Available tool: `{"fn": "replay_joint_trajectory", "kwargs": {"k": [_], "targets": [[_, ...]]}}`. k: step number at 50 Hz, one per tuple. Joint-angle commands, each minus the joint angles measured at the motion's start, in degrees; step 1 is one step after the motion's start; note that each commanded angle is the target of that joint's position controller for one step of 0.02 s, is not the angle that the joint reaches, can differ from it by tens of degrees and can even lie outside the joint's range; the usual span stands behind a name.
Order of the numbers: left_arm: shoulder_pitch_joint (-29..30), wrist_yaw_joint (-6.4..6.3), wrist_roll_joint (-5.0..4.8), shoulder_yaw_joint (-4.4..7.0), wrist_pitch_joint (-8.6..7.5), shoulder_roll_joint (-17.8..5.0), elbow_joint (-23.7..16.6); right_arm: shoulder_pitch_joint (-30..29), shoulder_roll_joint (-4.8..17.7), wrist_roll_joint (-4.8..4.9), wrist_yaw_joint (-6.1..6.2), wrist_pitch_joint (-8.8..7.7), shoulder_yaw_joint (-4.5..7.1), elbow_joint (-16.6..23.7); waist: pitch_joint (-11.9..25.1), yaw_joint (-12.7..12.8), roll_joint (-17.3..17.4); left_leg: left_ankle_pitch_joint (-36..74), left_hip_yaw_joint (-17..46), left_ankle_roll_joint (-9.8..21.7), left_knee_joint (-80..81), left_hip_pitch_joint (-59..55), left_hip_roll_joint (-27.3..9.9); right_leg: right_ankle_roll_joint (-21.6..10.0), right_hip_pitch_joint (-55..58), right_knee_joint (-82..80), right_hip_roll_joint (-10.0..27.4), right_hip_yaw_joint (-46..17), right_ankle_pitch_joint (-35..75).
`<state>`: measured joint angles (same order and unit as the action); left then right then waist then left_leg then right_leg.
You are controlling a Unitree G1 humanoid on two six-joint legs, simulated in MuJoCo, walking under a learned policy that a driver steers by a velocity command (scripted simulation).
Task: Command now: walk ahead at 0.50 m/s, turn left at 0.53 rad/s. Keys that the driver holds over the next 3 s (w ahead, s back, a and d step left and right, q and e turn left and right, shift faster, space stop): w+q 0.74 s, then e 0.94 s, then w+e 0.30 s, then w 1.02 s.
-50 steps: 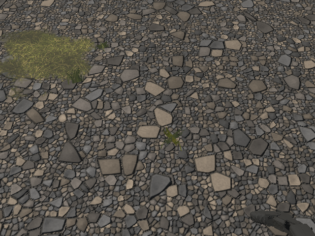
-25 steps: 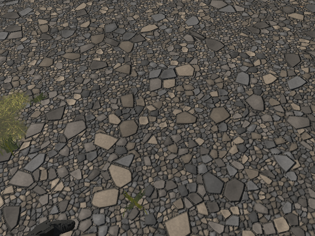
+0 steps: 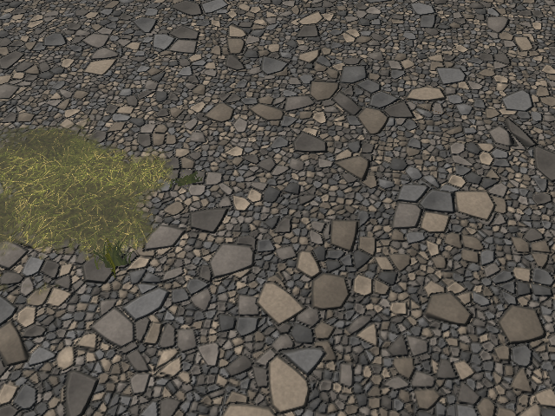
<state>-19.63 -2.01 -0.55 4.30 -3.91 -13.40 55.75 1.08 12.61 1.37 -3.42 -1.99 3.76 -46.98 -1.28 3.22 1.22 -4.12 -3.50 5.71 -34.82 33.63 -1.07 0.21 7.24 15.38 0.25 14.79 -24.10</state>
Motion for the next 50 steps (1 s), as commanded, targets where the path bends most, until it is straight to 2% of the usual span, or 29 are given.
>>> {"fn": "replay_joint_trajectory", "kwargs": {"k": [1,2,3,4,5,6,7,8,11,13,16,21,24,25,26,27,28,29,30,31,34,37,39,42,45,47,48,49,50], "targets": [[1.68,-0.93,-0.39,2.66,0.67,-12.70,-2.98,6.37,8.45,0.44,-0.34,-0.60,3.11,3.01,4.50,-8.14,-8.23,-5.85,-4.65,4.01,1.55,-12.90,5.52,-4.93,-0.79,19.62,15.44,-2.25,75.61],[3.47,-0.97,-0.52,2.57,0.43,-12.96,-3.83,16.35,12.27,0.28,0.55,-0.32,5.06,0.61,9.40,-13.41,-5.82,-2.11,0.17,6.74,5.95,-29.92,4.53,-2.81,-10.93,33.68,13.06,-1.80,65.72],[0.18,0.14,1.48,0.56,-0.83,-6.12,-6.17,21.45,17.95,0.21,1.78,0.01,6.32,-0.57,15.22,-10.63,7.92,-2.46,25.63,15.17,5.88,-52.90,-10.37,0.67,-36.51,55.52,4.70,-3.38,17.19],[0.84,1.41,-0.09,-0.56,-3.70,-4.77,-8.28,22.15,17.52,-0.28,1.81,-0.48,5.42,0.34,22.70,-9.16,9.50,-9.57,51.39,22.42,16.21,-61.24,-18.99,0.86,-49.50,67.45,-3.64,-16.45,-10.21],[8.23,2.17,-2.22,0.63,-5.50,-8.76,-9.81,21.34,13.49,-0.90,2.05,-0.88,4.30,0.26,16.90,-11.29,4.98,-7.57,43.07,18.20,18.11,-57.98,-16.44,-0.82,-55.57,67.75,0.36,-21.02,-5.58],[10.08,2.11,-2.43,0.61,-6.10,-8.95,-10.32,17.13,10.60,-0.51,2.08,-1.46,3.59,0.92,10.88,-9.22,1.93,-3.01,33.96,15.36,18.24,-49.34,-13.81,-1.67,-54.67,62.25,3.16,-20.46,0.17],[10.43,1.51,-0.96,0.90,-5.98,-8.62,-9.68,12.68,8.93,-0.17,1.93,-1.82,3.07,1.93,6.80,-6.29,-1.91,2.74,28.12,13.43,19.03,-40.11,-11.10,-1.11,-50.81,56.88,5.06,-19.78,2.91],[9.82,1.14,0.13,1.48,-5.28,-9.07,-9.65,10.31,7.34,-0.13,2.11,-2.00,2.48,2.66,4.96,-4.26,-2.17,7.17,24.38,12.52,20.19,-33.65,-9.20,-0.19,-46.70,53.07,6.28,-19.54,4.91],[9.47,1.06,0.96,1.48,-3.31,-7.17,-10.92,10.55,9.13,-0.19,3.06,-2.06,2.59,3.22,3.11,-1.89,-0.56,12.39,21.09,12.45,22.40,-24.41,-7.52,2.69,-42.50,45.22,6.72,-18.08,7.47],[14.41,0.89,1.34,0.89,-2.87,-5.89,-12.86,12.13,11.27,-0.31,3.84,-1.97,3.14,3.23,1.46,-3.06,0.42,13.47,18.32,11.22,22.91,-20.35,-5.55,3.98,-41.96,35.85,5.38,-16.63,13.70],[21.12,1.47,1.04,-0.11,-3.05,-4.08,-14.76,15.06,11.81,-0.06,4.29,-1.27,3.39,2.84,1.08,-6.09,2.57,8.57,15.93,7.84,21.40,-17.40,-2.16,3.68,-36.73,21.03,1.84,-15.87,26.59],[24.97,2.58,-0.17,0.49,-3.71,-7.67,-17.12,18.89,10.76,0.53,4.50,-0.82,3.15,1.59,1.41,-7.26,4.40,-0.48,23.83,5.87,16.27,-24.12,-5.58,1.92,-34.02,12.09,0.32,-19.23,27.65],[17.54,2.64,0.04,1.57,-4.64,-10.20,-15.50,17.42,10.30,-0.05,4.86,-0.60,3.07,2.55,3.59,-2.62,5.88,4.34,26.30,3.94,8.27,-25.90,-5.15,-1.18,-24.77,9.35,0.12,-18.62,22.20],[10.27,2.40,0.98,2.34,-4.90,-12.12,-14.20,16.70,8.05,-0.48,4.56,-0.79,2.20,3.51,9.44,0.91,3.95,4.69,23.69,2.25,-2.01,-22.43,-2.05,-3.73,-12.77,10.62,4.04,-21.23,21.74],[2.16,2.02,1.87,3.26,-4.73,-15.87,-13.38,20.59,5.19,-0.37,4.51,-1.09,1.41,4.56,17.84,1.85,-5.59,-7.81,16.87,-1.38,-20.17,-7.83,4.61,-9.30,7.18,10.92,15.54,-36.18,16.62],[-0.79,2.60,1.12,3.49,-3.84,-16.63,-11.77,26.30,5.07,0.88,4.37,-1.50,0.72,5.61,22.86,-0.27,-21.90,-31.43,13.70,-3.15,-33.87,6.39,6.29,-14.99,15.97,4.38,24.64,-59.17,2.62],[1.79,2.55,0.31,2.10,-3.53,-11.08,-13.15,23.71,10.55,1.36,4.43,-1.25,1.84,4.61,16.16,0.72,-13.85,-27.54,15.17,-3.55,-39.97,11.35,2.10,-13.27,10.92,2.23,23.29,-57.42,-8.41],[5.26,2.34,0.27,1.37,-3.00,-8.82,-13.79,18.08,12.44,0.87,4.44,-0.87,2.36,5.69,8.65,1.31,-8.45,-22.39,12.72,-3.78,-40.50,12.04,0.25,-10.92,2.32,1.02,21.00,-48.06,-5.14],[8.32,2.34,0.91,0.98,-2.62,-8.20,-13.85,15.61,11.85,0.13,4.48,-0.69,2.47,6.36,4.61,-0.06,-5.29,-18.39,11.50,-3.85,-38.73,9.93,-1.71,-10.03,-5.34,-0.34,18.76,-41.55,1.99],[9.87,2.36,1.24,0.55,-2.51,-6.93,-13.48,14.88,10.85,-0.20,4.32,-0.49,2.67,6.71,2.19,-1.37,-5.46,-16.17,11.53,-3.70,-36.26,7.98,-3.38,-9.65,-10.29,-1.75,16.69,-36.36,7.68],[10.26,2.45,0.90,0.61,-3.14,-6.79,-12.13,15.50,7.46,0.42,3.84,0.54,2.32,7.49,1.13,-2.88,-7.82,-13.01,9.74,-3.91,-32.34,5.13,-5.55,-9.94,-15.15,-5.55,14.34,-26.52,15.22],[9.07,2.20,0.87,1.44,-3.40,-9.04,-10.88,12.41,6.85,0.04,3.70,0.88,2.06,9.31,0.65,-2.66,-5.47,-6.96,9.97,-5.03,-26.18,8.43,-6.32,-11.18,-13.51,-7.31,15.24,-21.15,21.64],[8.39,2.23,0.89,1.34,-3.03,-9.40,-9.86,10.22,5.42,-0.59,3.48,0.40,1.39,9.91,-0.02,-2.51,-4.14,-2.39,9.02,-5.32,-17.53,5.38,-4.96,-11.23,-14.59,-6.31,13.46,-16.79,33.89],[6.64,2.19,-0.28,1.16,-1.93,-10.47,-8.27,5.19,3.49,-1.49,2.54,-0.87,0.22,10.76,0.51,-1.15,-4.73,5.20,3.58,-5.40,-4.61,-3.21,-2.54,-10.20,-16.28,-3.82,10.62,-12.23,44.10],[3.76,2.26,-1.16,1.46,-0.83,-12.70,-6.41,1.57,5.45,-1.31,1.91,-1.44,0.58,11.92,1.38,-0.53,-6.32,4.11,3.82,-4.82,2.31,-5.65,-0.38,-9.37,-11.33,0.85,12.12,-15.27,45.39],[5.28,2.06,-1.76,1.48,-0.39,-13.10,-6.07,5.51,7.67,-1.77,2.11,-1.79,1.41,10.59,3.63,-3.88,-7.12,6.35,3.94,-3.23,9.02,-12.75,0.84,-7.21,-10.13,6.84,11.70,-16.90,45.04],[4.77,2.05,-1.65,1.05,-0.48,-11.82,-5.81,10.08,10.12,-2.41,2.64,-1.92,2.30,8.87,6.41,-5.90,-6.09,13.69,3.58,-1.72,12.24,-21.53,0.88,-5.27,-12.29,12.41,9.30,-16.26,44.72],[4.16,2.10,-0.14,-0.04,-0.92,-8.98,-6.93,15.70,14.64,-3.53,3.45,-1.95,3.37,8.00,12.90,-7.39,-1.76,38.16,9.68,1.12,7.41,-35.41,-7.37,-2.18,-20.11,22.79,5.52,-14.16,30.86],[-2.43,2.39,0.90,-1.94,-1.05,-3.67,-6.97,17.04,16.57,-4.99,4.36,-0.98,3.25,8.70,21.37,-5.45,11.72,60.13,24.46,11.10,2.80,-52.74,-23.87,1.93,-36.82,41.83,-0.51,-13.40,-11.29]]}}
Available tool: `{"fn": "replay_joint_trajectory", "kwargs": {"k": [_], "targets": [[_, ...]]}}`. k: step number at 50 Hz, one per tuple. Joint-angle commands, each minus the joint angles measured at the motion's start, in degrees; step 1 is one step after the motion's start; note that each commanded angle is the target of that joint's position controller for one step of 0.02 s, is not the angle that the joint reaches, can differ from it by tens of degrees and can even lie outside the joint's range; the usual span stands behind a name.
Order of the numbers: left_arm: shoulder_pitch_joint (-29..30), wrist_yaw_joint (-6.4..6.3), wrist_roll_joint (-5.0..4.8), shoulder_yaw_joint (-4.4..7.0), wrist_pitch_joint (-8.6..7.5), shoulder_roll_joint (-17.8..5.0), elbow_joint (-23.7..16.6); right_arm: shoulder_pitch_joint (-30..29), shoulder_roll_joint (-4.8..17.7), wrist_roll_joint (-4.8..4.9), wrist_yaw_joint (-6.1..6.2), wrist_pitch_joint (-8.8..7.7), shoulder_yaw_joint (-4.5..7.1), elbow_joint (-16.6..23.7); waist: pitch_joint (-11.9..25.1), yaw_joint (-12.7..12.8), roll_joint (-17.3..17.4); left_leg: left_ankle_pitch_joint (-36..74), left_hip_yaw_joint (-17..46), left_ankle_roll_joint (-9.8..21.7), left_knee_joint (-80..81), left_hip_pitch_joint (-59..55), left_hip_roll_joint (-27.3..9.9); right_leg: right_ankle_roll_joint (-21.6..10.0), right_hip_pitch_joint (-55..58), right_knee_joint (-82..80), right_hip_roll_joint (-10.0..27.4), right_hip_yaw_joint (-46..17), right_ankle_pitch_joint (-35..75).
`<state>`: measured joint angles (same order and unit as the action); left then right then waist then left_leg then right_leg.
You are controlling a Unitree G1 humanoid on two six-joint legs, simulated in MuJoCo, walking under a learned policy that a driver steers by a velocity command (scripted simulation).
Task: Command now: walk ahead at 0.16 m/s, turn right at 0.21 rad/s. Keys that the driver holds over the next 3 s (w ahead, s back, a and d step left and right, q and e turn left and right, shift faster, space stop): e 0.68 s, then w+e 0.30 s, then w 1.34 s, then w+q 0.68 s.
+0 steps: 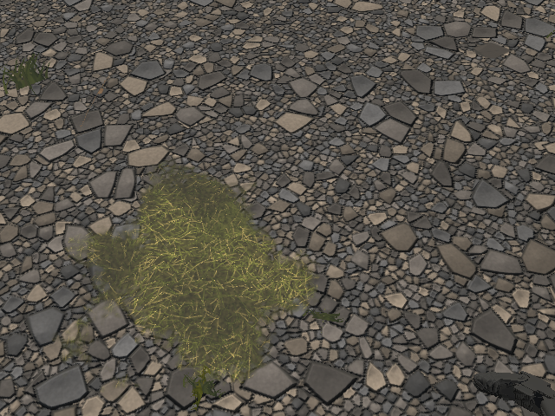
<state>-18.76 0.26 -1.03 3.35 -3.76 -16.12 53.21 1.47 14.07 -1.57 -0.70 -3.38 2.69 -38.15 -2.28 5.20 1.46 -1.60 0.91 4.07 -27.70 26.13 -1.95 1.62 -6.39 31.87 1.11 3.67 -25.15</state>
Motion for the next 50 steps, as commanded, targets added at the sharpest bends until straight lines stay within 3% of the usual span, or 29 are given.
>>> {"fn": "replay_joint_trajectory", "kwargs": {"k": [1,2,3,4,6,8,12,15,17,18,19,20,21,22,24,25,27,31,34,38,40,41,42,43,44,45,46,47,50], "targets": [[-6.46,0.17,0.00,-0.40,-0.63,-4.26,-3.21,16.58,13.02,-0.87,1.45,1.47,3.62,0.80,29.29,-8.31,11.45,53.33,23.11,17.20,-3.71,-44.30,-25.68,1.28,-24.65,35.27,-0.82,-9.51,-20.31],[-2.29,0.07,-1.57,0.86,0.20,-8.34,-4.23,14.29,11.65,0.42,1.18,2.09,3.51,0.64,24.44,-8.80,8.90,38.47,19.20,16.41,0.35,-39.04,-22.38,1.68,-29.36,39.13,0.80,-7.98,-17.21],[1.28,-0.63,-1.43,1.08,1.26,-7.95,-4.79,10.90,9.49,1.11,1.33,2.13,2.86,0.44,18.17,-7.77,5.69,25.61,15.59,13.30,3.10,-32.97,-18.85,1.95,-32.00,38.22,2.65,-6.64,-13.05],[2.25,-1.41,-0.75,1.37,2.69,-7.37,-4.67,7.75,7.65,1.33,1.50,2.16,2.24,0.17,13.28,-6.38,5.10,16.58,12.52,11.16,6.13,-25.44,-16.74,2.86,-30.83,36.25,3.76,-6.49,-9.59],[0.49,-2.41,-0.14,1.38,5.19,-5.54,-4.89,2.86,7.80,0.30,1.76,2.26,2.41,-0.28,8.66,-3.20,7.09,7.49,6.46,9.58,11.20,-11.65,-14.32,4.07,-22.66,33.18,3.44,-4.50,-4.20],[0.24,-2.72,0.30,1.48,5.95,-4.47,-5.85,1.39,8.17,-0.21,2.19,1.94,2.74,-0.78,8.13,-2.46,6.91,4.37,3.32,10.04,13.04,-7.94,-14.49,3.56,-19.50,29.72,3.35,-3.41,-0.76],[4.29,-1.70,0.56,1.37,6.40,-4.51,-8.68,0.26,9.39,0.46,3.17,2.09,3.25,-2.17,8.93,-3.23,6.64,0.50,0.37,9.86,13.88,-8.73,-16.13,1.27,-15.89,19.81,4.22,-2.86,5.67],[5.48,-0.61,0.56,1.84,6.74,-5.86,-10.16,0.65,10.59,1.44,3.37,2.82,3.61,-3.44,8.67,-3.27,6.57,-1.75,-0.58,8.26,12.27,-10.96,-17.48,-0.63,-13.37,13.90,3.78,-1.64,5.91],[3.30,0.09,0.82,2.25,6.80,-5.85,-9.71,0.10,10.97,2.54,3.38,3.49,3.75,-4.19,8.25,-1.65,5.20,-5.35,-2.85,5.33,8.20,-10.62,-16.32,-2.90,-8.20,4.77,1.92,0.68,10.26],[1.90,0.11,1.25,2.80,6.81,-6.81,-9.17,1.61,9.70,2.95,3.36,3.84,3.56,-5.12,7.34,-1.55,2.78,-10.18,-4.83,2.43,3.60,-9.00,-13.96,-4.76,-5.41,-0.17,0.68,0.00,12.45],[1.16,-0.46,1.53,3.82,6.70,-10.61,-9.64,4.95,7.31,2.36,3.10,4.30,3.17,-6.20,4.66,-2.80,-8.17,-17.74,-10.34,-2.73,-8.71,-3.15,-8.42,-8.24,-3.01,-9.63,6.70,-10.83,21.80],[2.62,-1.26,1.73,4.78,6.60,-17.03,-12.07,3.31,5.95,0.55,3.17,4.35,2.74,-3.48,1.37,-4.16,-22.62,-35.02,-11.40,-8.23,-23.59,13.03,1.32,-17.78,-0.30,-14.23,19.91,-31.76,31.96],[1.26,-0.78,3.60,4.42,5.19,-16.09,-12.44,-2.75,7.87,0.40,3.49,4.16,3.34,-2.08,3.93,-0.49,-16.51,-36.80,-1.10,-7.29,-34.07,13.91,2.61,-21.81,-3.79,-16.38,20.82,-34.31,28.76],[3.80,-0.65,3.60,4.09,3.85,-14.92,-12.76,-2.09,8.42,1.49,3.55,4.27,3.72,-2.25,4.13,-2.59,-13.15,-31.42,1.63,-6.11,-36.97,14.55,1.59,-19.29,-3.89,-16.20,17.98,-29.57,25.83],[9.92,-1.22,1.03,3.32,3.24,-11.31,-14.26,1.39,9.72,1.10,4.25,4.50,4.55,-4.89,4.80,-5.35,-9.06,-22.70,2.92,-5.79,-36.24,14.51,0.24,-13.46,-3.39,-14.56,13.68,-23.58,23.09],[10.68,-1.62,0.72,2.84,3.35,-10.21,-14.64,1.84,9.66,0.76,4.32,4.41,4.69,-5.22,5.63,-5.86,-9.23,-20.38,2.74,-6.15,-37.15,12.44,0.67,-12.93,-4.38,-14.06,12.54,-22.06,25.81],[9.31,-2.12,0.94,2.51,3.53,-9.46,-14.88,2.41,8.50,1.20,4.12,3.96,4.56,-5.31,7.79,-5.86,-8.37,-17.51,2.88,-6.75,-36.39,10.86,1.77,-13.17,-2.77,-13.27,11.26,-21.03,29.02],[7.19,-2.91,0.42,3.12,4.03,-10.73,-15.03,0.23,6.56,1.63,3.80,3.30,3.64,-4.70,7.84,-4.24,-9.10,-15.88,3.87,-8.24,-23.76,9.95,2.54,-13.36,0.89,-12.13,10.16,-22.66,26.36],[7.65,-2.85,0.58,3.60,4.62,-11.78,-15.74,-0.20,6.83,1.90,3.04,2.90,3.37,-4.66,7.11,-3.64,-10.45,-16.90,3.93,-8.77,-16.85,4.74,3.38,-14.16,-1.94,-11.87,9.69,-25.16,23.57],[8.35,-2.19,-0.02,3.43,4.86,-11.25,-16.37,0.75,8.20,2.85,1.51,1.45,3.53,-4.55,6.29,-3.53,-11.85,-18.82,2.79,-7.00,-7.54,-3.04,4.47,-14.52,-7.06,-14.82,8.08,-31.16,-0.74],[9.89,-2.27,-0.17,3.04,4.94,-10.55,-16.76,4.50,8.06,3.29,0.96,0.23,3.74,-5.65,5.42,-6.37,-11.19,-14.34,1.90,-5.16,2.69,-11.34,4.46,-12.84,-10.70,-13.26,5.64,-32.10,-6.02],[10.26,-2.41,-0.14,2.61,4.88,-9.26,-17.07,7.74,8.97,3.23,0.98,-0.22,4.18,-6.84,5.52,-7.96,-9.44,-12.03,2.50,-3.65,7.32,-18.59,2.41,-10.76,-15.11,-10.23,3.25,-30.59,-7.63],[9.73,-2.37,0.01,1.65,4.68,-5.75,-17.51,13.55,12.00,2.30,1.31,-0.42,4.91,-8.04,8.72,-9.23,-2.15,-17.57,11.63,-0.24,9.45,-29.36,-7.62,-7.35,-23.60,2.49,-0.91,-24.49,-11.83],[9.90,-2.08,-0.59,1.22,3.91,-3.72,-19.77,16.96,16.62,0.73,1.30,-0.35,5.54,-8.82,7.02,-8.55,10.09,-31.83,30.25,6.38,15.14,-32.82,-18.20,-5.05,-37.29,16.29,-8.48,-13.13,-11.34],[12.40,-1.80,-0.31,2.06,2.97,-8.16,-21.21,14.24,15.53,-0.09,0.93,-1.14,5.38,-7.98,1.53,-8.20,10.21,-37.63,36.20,10.05,17.49,-27.52,-22.16,-4.23,-42.66,24.33,-3.05,-14.15,-6.85],[11.51,-1.42,-0.32,2.92,2.80,-10.57,-20.28,10.63,12.00,0.87,1.37,-1.39,4.46,-6.74,-0.97,-7.03,8.61,-36.96,30.34,8.59,17.80,-26.39,-19.27,-3.41,-43.78,27.63,-1.19,-13.91,-1.86],[9.96,-1.21,-0.09,3.20,2.91,-10.43,-18.96,8.96,10.07,1.66,1.80,-1.36,3.88,-6.10,-1.10,-6.47,7.96,-33.06,24.73,6.01,17.78,-26.86,-16.14,-2.35,-43.79,29.22,-0.42,-12.85,1.75],[9.82,-0.97,0.06,3.19,2.79,-9.77,-18.78,8.89,9.41,1.91,2.12,-1.21,3.56,-6.01,-1.02,-6.67,7.45,-28.57,20.54,4.50,18.02,-27.15,-14.65,-1.57,-44.07,30.20,0.44,-12.18,5.09],[11.70,0.01,-0.24,2.08,1.93,-5.66,-19.79,13.40,8.86,1.14,2.31,-1.82,3.09,-7.30,-0.88,-8.67,5.15,-15.61,10.95,4.44,19.29,-25.79,-12.52,-0.21,-43.13,31.65,1.77,-9.97,12.97]]}}
Over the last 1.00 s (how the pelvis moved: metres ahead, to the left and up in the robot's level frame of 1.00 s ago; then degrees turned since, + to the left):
0.52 0.11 0.00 26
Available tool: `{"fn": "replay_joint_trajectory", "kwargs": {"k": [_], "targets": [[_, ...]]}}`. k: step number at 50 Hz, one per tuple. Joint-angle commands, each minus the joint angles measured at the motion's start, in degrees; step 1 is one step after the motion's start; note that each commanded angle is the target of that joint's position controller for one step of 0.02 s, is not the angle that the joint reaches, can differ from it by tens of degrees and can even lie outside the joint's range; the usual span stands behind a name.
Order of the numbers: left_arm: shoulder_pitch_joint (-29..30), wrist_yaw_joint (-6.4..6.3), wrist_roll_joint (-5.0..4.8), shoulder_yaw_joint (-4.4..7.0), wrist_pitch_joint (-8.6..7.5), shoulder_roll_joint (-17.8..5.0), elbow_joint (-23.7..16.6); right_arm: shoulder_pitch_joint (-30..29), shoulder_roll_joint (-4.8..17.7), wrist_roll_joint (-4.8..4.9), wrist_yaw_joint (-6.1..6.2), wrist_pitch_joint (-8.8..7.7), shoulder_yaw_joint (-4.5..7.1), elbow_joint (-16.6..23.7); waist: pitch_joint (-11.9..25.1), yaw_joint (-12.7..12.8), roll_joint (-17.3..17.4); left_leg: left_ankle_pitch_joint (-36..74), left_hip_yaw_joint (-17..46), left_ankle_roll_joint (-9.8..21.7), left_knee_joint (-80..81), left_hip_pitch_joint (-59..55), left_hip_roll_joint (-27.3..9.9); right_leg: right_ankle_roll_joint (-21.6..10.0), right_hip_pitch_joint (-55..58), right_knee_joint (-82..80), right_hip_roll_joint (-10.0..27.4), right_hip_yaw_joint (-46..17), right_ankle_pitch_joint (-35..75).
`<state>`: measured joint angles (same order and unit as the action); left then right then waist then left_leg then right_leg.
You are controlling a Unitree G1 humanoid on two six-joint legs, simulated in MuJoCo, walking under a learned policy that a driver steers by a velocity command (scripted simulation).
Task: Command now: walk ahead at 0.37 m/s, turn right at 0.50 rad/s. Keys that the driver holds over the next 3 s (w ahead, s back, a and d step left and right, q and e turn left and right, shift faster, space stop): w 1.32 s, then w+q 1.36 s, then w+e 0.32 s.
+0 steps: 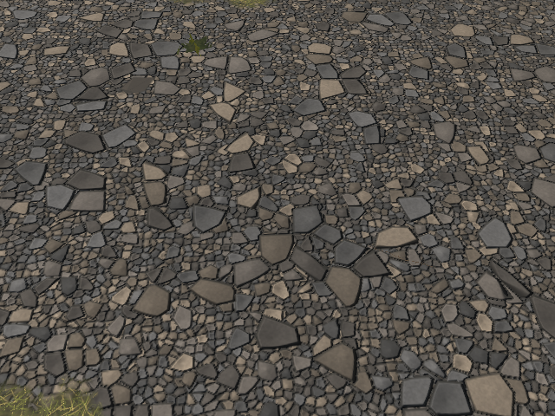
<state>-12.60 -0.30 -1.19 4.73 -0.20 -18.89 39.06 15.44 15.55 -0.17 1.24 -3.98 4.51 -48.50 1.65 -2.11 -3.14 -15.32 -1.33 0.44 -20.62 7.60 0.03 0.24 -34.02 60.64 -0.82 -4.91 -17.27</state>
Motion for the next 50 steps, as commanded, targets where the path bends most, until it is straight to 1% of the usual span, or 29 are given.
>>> {"fn": "replay_joint_trajectory", "kwargs": {"k": [1,7,10,11,12,13,14,15,16,17,18,19,20,22,24,27,30,34,36,38,39,40,41,42,43,44,45,47,50], "targets": [[6.09,0.68,-0.13,0.36,-1.83,-1.98,-6.15,0.79,7.49,-0.28,0.17,-1.38,1.23,2.54,-4.88,-1.77,9.45,0.18,11.41,8.60,12.59,-7.04,-14.19,1.47,-15.18,1.08,3.76,-1.14,6.53],[12.95,2.18,0.07,-1.40,-2.91,0.74,-9.40,3.79,10.52,1.12,-0.80,-0.99,1.44,1.04,-7.17,-3.48,9.46,9.43,3.07,9.12,13.35,-3.80,-13.42,1.10,-5.37,-19.04,4.26,5.36,12.38],[14.21,2.96,-0.36,-1.26,-3.10,-0.32,-10.40,6.15,12.02,2.11,-1.28,-0.37,1.70,-0.25,-7.94,-3.00,10.24,13.88,3.05,8.89,11.91,-5.55,-15.87,-1.33,-0.13,-25.11,3.28,7.19,8.89],[13.09,3.06,-0.34,-0.87,-3.16,-1.27,-10.38,6.20,12.55,2.32,-1.34,-0.09,1.79,-0.57,-7.29,-1.67,10.88,19.80,2.83,8.51,10.01,-6.60,-16.56,-2.59,2.78,-26.89,2.29,7.81,7.42],[9.32,2.97,-0.22,-0.06,-3.20,-2.65,-9.56,5.56,13.14,2.44,-1.29,0.15,1.82,-0.75,-4.86,1.37,11.28,31.32,1.42,7.62,5.31,-7.01,-16.30,-4.07,9.22,-29.10,0.60,8.93,7.58],[1.27,2.66,-0.11,1.31,-3.07,-4.76,-6.99,5.37,12.63,2.50,-1.17,0.30,1.53,-0.96,0.19,5.92,9.87,41.67,-1.77,6.13,-4.46,-5.56,-14.17,-5.99,20.75,-31.89,-1.26,10.11,9.77],[-7.90,1.92,0.05,2.76,-2.64,-7.61,-4.46,5.72,10.87,1.79,-0.97,-0.03,0.73,-0.65,6.54,10.20,8.38,38.70,-3.92,3.98,-17.05,2.62,-11.90,-7.71,36.26,-29.99,0.88,7.18,10.61],[-15.32,1.03,1.12,3.97,-2.29,-14.22,-3.50,8.23,4.78,0.06,-1.37,-1.01,-1.45,2.56,16.32,10.31,-6.10,12.22,-5.32,-0.15,-41.17,25.06,-4.76,-15.70,58.46,-31.44,17.81,-19.05,3.09],[-16.42,1.14,0.77,3.04,-2.48,-12.11,-3.26,7.73,5.16,0.66,-1.62,-2.47,-1.57,1.79,23.40,9.99,-10.39,-17.03,4.57,-0.27,-52.11,31.35,0.10,-19.86,58.72,-42.29,24.29,-39.27,-1.02],[-12.12,1.53,0.93,1.69,-2.96,-8.81,-3.21,3.60,9.72,2.70,-1.98,-2.95,-0.03,3.30,14.19,9.29,-7.13,-14.22,6.28,0.51,-56.17,37.13,-3.47,-17.08,52.23,-43.22,22.27,-31.45,-2.61],[-8.57,1.60,0.69,1.03,-3.15,-6.63,-3.29,0.20,9.28,3.01,-2.03,-3.11,-0.30,4.25,7.44,7.78,-5.22,-9.55,4.57,1.41,-54.57,37.80,-6.07,-15.37,43.90,-43.72,19.53,-22.80,-0.27],[-5.13,1.80,0.80,0.45,-3.35,-4.98,-3.20,-0.90,8.50,1.97,-1.79,-2.93,-0.33,4.18,3.01,5.73,-2.04,-5.30,3.98,1.41,-50.72,35.85,-7.89,-14.26,35.93,-45.49,16.79,-16.93,3.05],[-2.59,1.95,1.24,0.00,-3.78,-3.44,-3.45,0.07,8.22,1.26,-1.68,-2.27,-0.04,3.74,0.95,3.50,-3.01,-2.02,4.55,1.30,-47.61,32.20,-9.39,-13.46,30.07,-47.54,14.68,-12.95,6.51],[-0.53,1.94,1.29,0.10,-4.63,-3.14,-3.10,2.47,5.91,1.10,-1.86,-0.89,-0.48,2.75,-0.14,1.03,-3.12,1.41,4.20,0.40,-45.59,28.23,-9.65,-14.20,24.49,-51.35,13.57,-9.48,9.94],[-0.71,1.77,1.18,0.32,-5.47,-3.81,-2.02,0.80,5.30,0.74,-1.65,-0.04,-0.61,3.34,-2.05,0.25,-1.59,5.22,4.15,-0.75,-41.64,30.11,-9.62,-14.70,23.05,-53.34,13.21,-6.19,14.03],[-2.95,1.15,1.08,0.50,-5.56,-4.45,-0.15,-5.37,4.71,0.13,-1.84,-0.25,-0.98,5.25,-4.36,1.67,0.05,14.74,3.99,-1.76,-30.18,32.47,-9.00,-13.80,23.92,-54.16,11.94,-1.98,17.21],[-5.40,0.53,0.68,0.91,-5.20,-6.01,1.34,-12.03,3.53,0.60,-2.81,-1.08,-1.78,6.92,-5.95,4.13,0.20,22.83,1.84,-1.48,-18.50,28.98,-6.54,-12.28,23.65,-54.76,11.00,1.24,15.76],[-9.24,0.24,-0.11,1.47,-4.42,-7.26,4.16,-17.39,4.53,0.99,-3.98,-1.44,-1.85,9.31,-7.19,5.58,0.45,21.56,2.74,0.29,-11.40,29.77,-5.20,-11.53,31.37,-52.23,14.31,0.54,15.52],[-9.63,-0.02,-0.27,1.74,-3.75,-7.68,5.10,-17.49,5.50,0.87,-4.45,-1.59,-1.59,9.91,-6.58,4.85,0.03,16.97,2.59,1.78,-9.43,29.22,-4.52,-10.58,35.76,-49.42,15.90,0.00,19.52],[-8.88,-0.28,-0.13,1.93,-3.02,-8.45,5.48,-13.28,7.25,0.77,-4.40,-1.69,-0.81,9.16,-3.38,2.26,-1.70,11.87,0.12,3.51,-8.66,22.18,-1.91,-9.20,38.29,-43.14,15.40,0.64,33.80],[-8.27,-0.43,0.10,1.64,-2.54,-8.00,5.52,-6.05,9.21,0.67,-3.98,-1.65,0.39,7.12,1.37,-1.61,-1.47,11.55,-2.08,5.11,-7.80,12.14,0.35,-7.79,37.34,-33.82,12.79,2.74,42.86],[-9.25,-0.72,0.88,0.54,-2.34,-5.74,4.92,3.69,12.50,0.43,-3.40,-1.52,1.63,4.86,9.41,-5.34,0.67,13.56,2.30,7.70,-10.75,-4.58,-4.01,-5.72,29.15,-19.39,9.79,5.02,36.61],[-17.14,-0.16,0.99,-1.44,-3.39,0.73,3.35,9.49,18.77,-0.50,-3.09,-1.26,3.04,3.99,18.91,-2.69,14.79,2.78,30.14,17.72,-8.01,-27.98,-19.42,-0.92,5.17,4.81,0.36,6.23,10.54],[-15.14,0.05,0.44,-1.38,-4.75,-1.03,4.28,10.64,14.28,0.66,-3.40,-1.21,1.85,3.58,22.87,-4.37,17.72,-5.53,46.23,19.71,2.59,-31.26,-22.03,-0.63,-3.50,13.16,-3.10,-2.11,-15.62],[-9.40,0.46,-1.21,-0.10,-5.54,-5.69,2.78,6.68,11.53,0.98,-3.21,-1.25,0.86,4.00,13.26,-4.43,13.69,-9.03,38.08,16.29,3.58,-25.08,-20.49,-1.44,-9.64,16.77,0.73,-2.92,-13.30],[-5.10,0.42,-1.38,-0.30,-5.95,-5.78,1.55,2.72,9.91,0.72,-2.96,-1.13,0.41,4.80,7.42,-3.23,9.28,-6.12,30.39,14.27,4.23,-16.69,-18.42,-2.15,-9.84,14.55,3.99,-0.79,-8.14],[-2.71,0.18,-0.34,-0.25,-5.94,-5.31,1.13,-0.59,8.31,0.23,-2.93,-1.09,-0.09,5.13,2.76,-1.50,6.38,-0.76,24.76,13.39,5.76,-8.25,-16.31,-2.16,-8.05,10.43,6.28,0.39,-3.95],[-4.84,0.08,0.28,-0.03,-4.71,-3.99,1.92,-3.38,6.27,-0.72,-3.04,-1.58,-0.72,5.54,0.90,1.84,8.41,6.23,18.85,12.81,9.05,0.39,-13.36,-1.86,-1.34,6.03,8.67,0.00,0.78],[-4.61,-0.22,0.76,-0.48,-3.36,-1.88,1.86,-2.73,7.72,-0.06,-2.81,-2.49,-0.28,4.29,-0.90,3.00,7.37,13.33,13.13,14.23,12.53,3.82,-12.69,-0.11,-1.53,0.84,9.37,1.01,4.56]]}}
Over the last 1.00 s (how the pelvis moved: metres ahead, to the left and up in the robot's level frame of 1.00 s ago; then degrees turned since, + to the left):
0.11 -0.02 0.02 -34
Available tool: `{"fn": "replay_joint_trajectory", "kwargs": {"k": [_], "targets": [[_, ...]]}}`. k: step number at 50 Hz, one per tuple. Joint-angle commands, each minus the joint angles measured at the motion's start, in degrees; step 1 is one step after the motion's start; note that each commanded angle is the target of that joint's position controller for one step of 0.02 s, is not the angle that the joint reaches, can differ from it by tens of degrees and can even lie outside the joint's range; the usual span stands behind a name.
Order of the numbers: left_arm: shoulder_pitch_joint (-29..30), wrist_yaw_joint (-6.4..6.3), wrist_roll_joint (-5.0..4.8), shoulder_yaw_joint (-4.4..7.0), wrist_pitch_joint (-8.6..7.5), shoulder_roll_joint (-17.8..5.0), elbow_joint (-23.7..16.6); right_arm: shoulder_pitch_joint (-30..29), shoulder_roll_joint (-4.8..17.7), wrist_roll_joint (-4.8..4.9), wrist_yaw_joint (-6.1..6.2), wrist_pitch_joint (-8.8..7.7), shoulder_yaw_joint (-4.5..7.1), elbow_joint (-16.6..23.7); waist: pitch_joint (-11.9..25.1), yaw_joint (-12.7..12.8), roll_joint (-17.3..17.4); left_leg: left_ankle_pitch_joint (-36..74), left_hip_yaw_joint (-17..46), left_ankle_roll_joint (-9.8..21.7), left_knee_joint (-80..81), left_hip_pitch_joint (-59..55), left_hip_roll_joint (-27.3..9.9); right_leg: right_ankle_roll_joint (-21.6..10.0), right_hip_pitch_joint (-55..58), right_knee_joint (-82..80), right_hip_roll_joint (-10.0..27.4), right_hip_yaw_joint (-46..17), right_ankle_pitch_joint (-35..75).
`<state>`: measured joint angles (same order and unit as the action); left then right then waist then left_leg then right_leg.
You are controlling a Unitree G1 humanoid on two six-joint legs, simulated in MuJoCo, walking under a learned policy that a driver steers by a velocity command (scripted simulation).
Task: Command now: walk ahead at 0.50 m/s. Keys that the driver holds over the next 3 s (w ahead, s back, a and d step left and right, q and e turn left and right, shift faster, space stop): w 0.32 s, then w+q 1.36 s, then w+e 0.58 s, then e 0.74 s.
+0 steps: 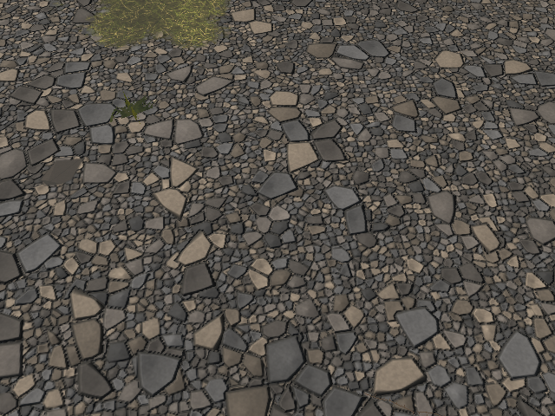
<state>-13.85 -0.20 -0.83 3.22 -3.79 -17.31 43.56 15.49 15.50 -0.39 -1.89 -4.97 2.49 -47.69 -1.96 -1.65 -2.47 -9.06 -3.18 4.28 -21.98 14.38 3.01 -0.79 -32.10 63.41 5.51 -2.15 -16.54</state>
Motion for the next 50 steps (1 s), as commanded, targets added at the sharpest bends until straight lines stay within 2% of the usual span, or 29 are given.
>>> {"fn": "replay_joint_trajectory", "kwargs": {"k": [1,6,9,11,14,15,16,17,18,19,20,21,22,24,26,28,32,35,38,41,42,43,44,45,46,47,48,49,50], "targets": [[-1.24,-0.42,0.59,0.93,0.29,-3.30,-3.33,-2.13,8.28,0.20,0.61,-1.49,1.88,2.98,1.76,2.16,5.97,9.07,13.58,10.48,14.52,-3.32,-15.51,1.57,-5.20,-5.00,3.27,-1.62,6.48],[8.46,0.53,0.43,-0.03,-0.78,-1.09,-5.37,1.54,9.74,0.93,1.59,-0.64,2.09,1.21,-0.40,-1.26,5.24,11.05,6.66,7.55,15.15,-5.71,-12.50,2.05,-3.84,-24.27,1.09,1.08,21.81],[13.63,1.50,-0.09,-0.23,-1.27,-1.13,-6.92,5.21,10.56,1.32,1.67,0.14,2.29,-0.52,-1.84,-3.43,5.20,9.68,7.06,7.51,13.97,-10.12,-14.33,1.56,-4.00,-30.14,-0.29,1.79,23.06],[15.72,2.21,-0.21,-0.14,-1.57,-1.68,-7.96,6.46,10.80,1.47,1.83,0.93,2.47,-1.43,-2.49,-3.60,5.47,11.39,7.83,7.13,11.92,-14.62,-16.31,0.40,-5.47,-32.60,-0.86,1.45,20.25],[13.35,2.84,-0.03,0.50,-1.83,-3.55,-7.88,5.67,11.83,1.66,2.30,1.88,3.00,-1.92,-0.70,-0.91,6.83,21.62,8.26,5.57,6.54,-19.29,-18.02,-2.08,-1.34,-34.73,-2.46,2.13,13.49],[8.91,2.72,0.15,1.21,-1.87,-4.81,-6.71,4.38,12.23,1.70,2.44,2.17,3.10,-1.74,2.09,1.96,7.32,30.95,7.05,4.66,1.24,-19.22,-16.94,-3.30,5.39,-35.85,-4.27,3.83,12.70],[0.30,2.27,0.33,2.59,-1.82,-7.29,-4.01,3.87,11.06,1.46,2.55,2.47,2.62,-1.49,7.74,6.12,6.31,35.68,4.74,3.11,-9.02,-16.23,-13.94,-5.08,17.87,-36.38,-5.37,4.91,14.18],[-9.75,1.57,1.02,3.77,-1.63,-11.32,-2.29,4.80,7.88,0.24,2.57,2.34,1.24,-0.14,16.55,9.48,0.55,20.94,3.12,1.09,-26.45,-3.96,-10.58,-8.69,36.53,-33.75,4.64,-6.01,16.11],[-11.65,1.63,1.13,4.54,-1.44,-15.46,-1.37,12.65,0.71,0.53,1.96,1.01,-0.87,0.57,23.40,5.26,-14.74,-19.79,3.74,-2.50,-46.22,19.57,0.59,-18.01,55.38,-39.61,17.81,-33.59,4.57],[-12.00,1.54,0.54,3.12,-1.39,-9.19,-1.85,8.81,7.19,1.99,1.61,-0.07,0.51,-0.45,22.66,8.58,-8.87,-24.21,11.50,-2.11,-52.69,26.21,-1.53,-16.95,54.39,-44.30,17.55,-37.73,-3.60],[-8.11,1.21,0.68,2.34,-1.49,-7.17,-2.11,3.14,10.12,3.41,1.42,-0.66,1.49,1.45,13.67,8.43,-5.92,-19.44,10.88,-1.54,-53.42,29.55,-4.25,-14.15,47.14,-45.58,15.91,-28.41,-1.80],[-4.39,1.06,0.97,1.94,-1.55,-6.02,-2.33,0.13,9.60,3.16,1.66,-0.78,1.44,2.10,9.33,6.71,-1.91,-14.22,9.43,-1.69,-51.04,27.93,-7.17,-12.54,39.37,-47.04,13.74,-21.56,3.14],[-1.58,1.15,1.17,1.51,-1.75,-4.32,-2.26,-1.17,9.06,2.31,1.81,-0.46,1.72,2.26,5.66,5.14,-1.21,-10.92,9.33,-2.12,-47.73,26.17,-8.76,-11.66,33.01,-49.04,11.71,-16.50,7.36],[0.88,1.28,1.68,1.23,-2.63,-2.77,-1.82,1.69,7.08,2.33,1.87,1.17,1.87,1.37,4.06,2.25,-2.87,-7.17,9.80,-2.77,-44.91,20.53,-10.52,-10.75,26.50,-52.84,9.64,-9.85,11.40],[1.47,1.20,1.53,1.58,-3.33,-3.47,-0.70,1.82,5.06,2.30,2.00,2.46,1.67,1.54,2.05,1.17,-1.84,-5.30,9.79,-3.64,-42.82,20.98,-10.86,-11.03,23.68,-55.25,9.51,-4.80,16.04],[1.15,0.79,1.80,2.01,-3.49,-4.55,0.35,-0.47,4.56,1.95,2.11,2.97,1.69,2.69,0.54,1.25,-0.84,-0.62,10.31,-4.41,-38.78,24.02,-10.87,-10.88,23.86,-56.30,9.21,-0.53,19.59],[0.93,-0.04,1.61,2.28,-3.01,-5.80,1.46,-6.29,3.40,1.62,0.92,2.37,1.30,4.67,-1.01,3.00,-0.41,12.05,6.85,-4.31,-24.39,22.89,-9.89,-8.71,24.99,-57.30,6.64,8.08,21.43],[-2.34,-0.50,1.03,2.73,-2.21,-7.13,3.08,-12.48,2.28,1.47,-0.10,2.22,0.72,7.38,-2.82,5.65,0.76,13.99,3.82,-3.35,-17.56,23.64,-9.22,-8.36,29.50,-56.81,8.28,10.60,22.43],[-4.28,-0.63,0.18,3.22,-0.69,-8.13,4.38,-15.72,2.78,1.58,-1.09,2.34,0.84,10.02,-3.62,6.12,0.51,9.04,1.94,-1.60,-14.23,26.16,-8.25,-7.65,36.97,-53.24,10.60,11.98,28.27],[-2.58,-1.25,-0.38,3.88,0.75,-10.34,3.97,-12.18,5.25,1.65,-1.67,2.75,2.22,10.98,0.43,2.39,-2.32,0.25,-2.55,1.54,-14.09,18.19,-3.57,-5.76,40.30,-42.88,11.06,14.08,53.17],[-1.82,-1.49,-0.44,4.01,1.31,-10.93,3.70,-6.67,7.09,1.82,-1.58,2.93,3.33,9.97,3.58,-0.90,-2.83,-1.81,-3.74,3.03,-13.84,11.16,-1.26,-4.97,39.38,-34.78,10.39,14.75,59.32],[-0.69,-1.69,-0.62,3.75,1.57,-10.66,3.34,2.51,10.05,1.93,-0.94,3.05,5.14,7.72,8.16,-6.02,-1.61,1.39,-3.30,5.26,-9.86,-2.36,0.91,-3.11,33.88,-22.58,8.19,15.99,56.58],[-2.01,-1.74,0.90,2.60,0.99,-7.75,2.20,10.31,15.36,1.95,0.41,3.75,6.99,6.07,13.36,-8.26,6.31,2.22,10.56,8.80,-8.71,-19.57,-7.20,-0.44,18.93,-4.34,5.08,16.08,33.99],[-5.43,-0.94,1.59,0.46,-0.90,-0.81,-1.01,6.19,19.25,2.16,0.54,3.28,7.22,7.92,18.46,-1.21,18.81,-7.74,45.10,20.71,0.00,-35.66,-20.53,3.13,-5.67,16.03,-8.81,8.18,-15.38],[-0.33,0.21,-0.31,1.15,-3.42,-5.79,-1.63,7.48,14.50,1.60,0.10,2.57,5.66,8.84,22.12,-5.31,11.08,-10.91,49.64,20.06,5.44,-37.26,-21.96,1.54,-11.78,19.17,-6.63,-4.03,-16.00],[4.01,0.73,-2.07,1.39,-4.52,-6.99,-3.15,6.06,11.47,1.22,0.09,1.86,4.90,8.57,14.72,-5.27,8.37,-7.65,40.74,17.42,5.46,-31.79,-20.16,0.10,-14.55,16.95,-4.05,-3.60,-11.62],[4.45,0.43,-1.29,1.21,-4.96,-6.18,-3.01,2.62,10.01,1.41,-0.03,1.34,4.45,8.74,8.77,-2.18,2.69,-0.95,33.50,15.14,5.42,-22.60,-17.32,-0.27,-12.60,10.70,-1.38,-3.27,-7.19],[4.64,-0.06,0.45,1.70,-4.72,-6.82,-2.41,-0.76,7.88,1.38,0.17,1.13,3.87,9.38,6.73,-0.23,2.21,4.65,28.61,13.61,5.85,-16.07,-15.17,0.08,-8.83,5.33,0.45,-3.12,-4.78],[3.56,-0.02,0.97,1.98,-4.03,-7.04,-2.18,-2.61,7.22,0.78,0.46,1.12,3.46,10.44,5.48,1.47,3.37,8.69,26.41,13.39,7.08,-11.29,-13.87,0.60,-5.31,3.30,1.22,-3.27,-2.98]]}}
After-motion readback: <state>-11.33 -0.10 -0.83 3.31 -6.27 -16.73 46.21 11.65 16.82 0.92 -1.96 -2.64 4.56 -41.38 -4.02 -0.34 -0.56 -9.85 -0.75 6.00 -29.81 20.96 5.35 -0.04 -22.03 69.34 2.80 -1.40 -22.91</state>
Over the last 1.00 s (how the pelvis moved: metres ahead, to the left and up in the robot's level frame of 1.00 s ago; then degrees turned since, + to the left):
0.53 -0.05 0.00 -5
